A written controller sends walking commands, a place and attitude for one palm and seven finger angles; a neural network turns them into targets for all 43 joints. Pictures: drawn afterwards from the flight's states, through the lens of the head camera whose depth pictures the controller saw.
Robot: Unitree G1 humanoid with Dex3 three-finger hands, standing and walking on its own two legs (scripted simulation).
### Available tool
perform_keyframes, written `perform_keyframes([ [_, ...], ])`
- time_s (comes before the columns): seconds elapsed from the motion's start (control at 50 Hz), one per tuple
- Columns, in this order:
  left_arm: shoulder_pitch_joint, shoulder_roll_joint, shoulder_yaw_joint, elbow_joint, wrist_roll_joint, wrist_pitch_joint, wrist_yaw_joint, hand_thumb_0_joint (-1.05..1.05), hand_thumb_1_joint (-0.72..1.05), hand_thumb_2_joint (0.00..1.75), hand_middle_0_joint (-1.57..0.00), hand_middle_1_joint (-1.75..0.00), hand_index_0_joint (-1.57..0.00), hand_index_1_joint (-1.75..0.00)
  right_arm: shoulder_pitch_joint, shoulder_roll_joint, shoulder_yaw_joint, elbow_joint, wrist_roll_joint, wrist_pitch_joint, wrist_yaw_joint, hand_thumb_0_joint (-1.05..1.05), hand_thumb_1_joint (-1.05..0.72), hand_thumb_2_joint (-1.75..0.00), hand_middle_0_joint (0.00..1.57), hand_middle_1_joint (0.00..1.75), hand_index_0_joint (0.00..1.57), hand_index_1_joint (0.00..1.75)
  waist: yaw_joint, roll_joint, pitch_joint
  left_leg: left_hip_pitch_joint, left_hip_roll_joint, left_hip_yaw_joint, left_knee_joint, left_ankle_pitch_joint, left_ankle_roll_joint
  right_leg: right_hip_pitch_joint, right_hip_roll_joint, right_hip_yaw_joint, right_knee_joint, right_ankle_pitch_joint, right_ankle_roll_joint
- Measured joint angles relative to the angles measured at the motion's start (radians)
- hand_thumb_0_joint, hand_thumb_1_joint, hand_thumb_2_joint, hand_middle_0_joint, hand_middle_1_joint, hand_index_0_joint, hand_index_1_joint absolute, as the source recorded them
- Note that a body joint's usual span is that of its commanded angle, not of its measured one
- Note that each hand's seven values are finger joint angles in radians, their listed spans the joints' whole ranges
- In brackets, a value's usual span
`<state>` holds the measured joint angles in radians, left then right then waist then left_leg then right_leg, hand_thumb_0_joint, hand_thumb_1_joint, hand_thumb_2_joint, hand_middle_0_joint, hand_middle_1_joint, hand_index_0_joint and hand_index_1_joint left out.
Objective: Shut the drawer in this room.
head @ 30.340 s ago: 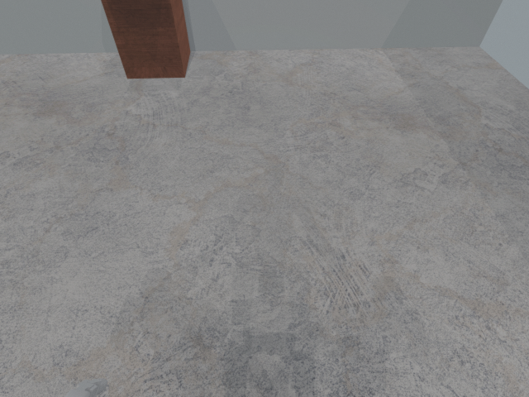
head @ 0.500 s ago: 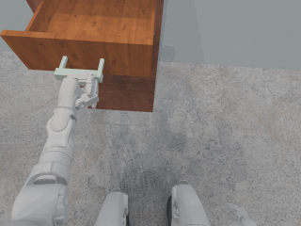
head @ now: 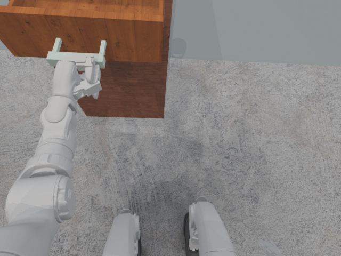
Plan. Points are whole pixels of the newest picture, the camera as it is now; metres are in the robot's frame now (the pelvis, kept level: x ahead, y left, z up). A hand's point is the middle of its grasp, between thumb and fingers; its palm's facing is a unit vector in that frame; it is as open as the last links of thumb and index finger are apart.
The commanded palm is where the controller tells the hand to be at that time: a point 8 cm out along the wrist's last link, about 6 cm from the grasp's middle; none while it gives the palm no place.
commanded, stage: push the drawer shut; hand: left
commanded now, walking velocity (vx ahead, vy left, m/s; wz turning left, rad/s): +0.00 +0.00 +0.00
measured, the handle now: (79, 52) +0.58 +0.18 +0.05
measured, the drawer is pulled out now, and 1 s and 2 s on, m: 0.14 0.02 0.00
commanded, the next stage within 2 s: pull the fist back off the drawer in 1.24 s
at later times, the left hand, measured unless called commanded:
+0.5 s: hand (101, 60) +0.55 +0.13 +0.05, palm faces -0.11 -0.99 -0.06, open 3.1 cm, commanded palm +0.56 +0.17 +0.05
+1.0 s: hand (102, 39) +0.62 +0.13 +0.05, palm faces -0.11 -0.99 -0.04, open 3.1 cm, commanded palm +0.63 +0.16 +0.05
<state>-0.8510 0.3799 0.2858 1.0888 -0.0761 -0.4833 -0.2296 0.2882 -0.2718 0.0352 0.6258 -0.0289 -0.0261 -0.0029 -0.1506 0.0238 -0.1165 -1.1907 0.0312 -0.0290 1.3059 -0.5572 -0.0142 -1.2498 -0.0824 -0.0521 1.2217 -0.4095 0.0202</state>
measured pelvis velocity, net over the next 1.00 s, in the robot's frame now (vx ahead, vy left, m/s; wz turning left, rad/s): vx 0.00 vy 0.01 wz -0.05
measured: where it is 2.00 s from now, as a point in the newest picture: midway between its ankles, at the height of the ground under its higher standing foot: (163, 255)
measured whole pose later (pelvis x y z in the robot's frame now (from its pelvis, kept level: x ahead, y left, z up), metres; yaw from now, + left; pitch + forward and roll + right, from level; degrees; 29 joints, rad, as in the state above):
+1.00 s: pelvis +0.00 +0.01 -0.02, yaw -3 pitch +34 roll -5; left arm -1.33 0.69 0.39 1.34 0.08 -0.31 -0.22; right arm 0.37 -0.26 0.10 0.61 -0.07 0.02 0.03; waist -0.32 0.05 -0.09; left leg -1.42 0.06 -0.06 1.41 -0.58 -0.01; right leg -1.45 -0.05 -0.08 1.25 -0.39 0.03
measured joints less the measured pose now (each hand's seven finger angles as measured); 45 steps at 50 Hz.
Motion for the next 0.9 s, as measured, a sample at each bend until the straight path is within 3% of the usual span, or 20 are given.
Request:
perform_keyframes([
  [0.26,-0.101,0.048,0.027,0.07,0.023,0.023,0.01,0.01,0.73,0.93,-1.4,-1.6,-1.4,-1.6,0.014,0.0,0.01,0.002,-0.012,0.022,0.009,0.01,-0.91,-0.9,0.2,0.3,0.2,0.3,-0.028,0.008,0.004,-0.039,0.006,-0.007,0.018,-0.005,-0.001,-0.034,0.007,-0.006,0.008,0.001,-0.001],
  [0.9,-0.432,0.27,0.1,0.232,0.137,0.148,0.017,0.03,0.71,0.92,-1.4,-1.6,-1.4,-1.6,0.072,0.004,0.055,-0.007,-0.042,0.044,0.027,0.0,-0.91,-0.9,0.2,0.3,0.2,0.3,-0.146,0.03,0.023,-0.21,0.026,-0.029,0.091,-0.016,0.005,-0.183,0.03,-0.021,0.032,0.018,0.003],
])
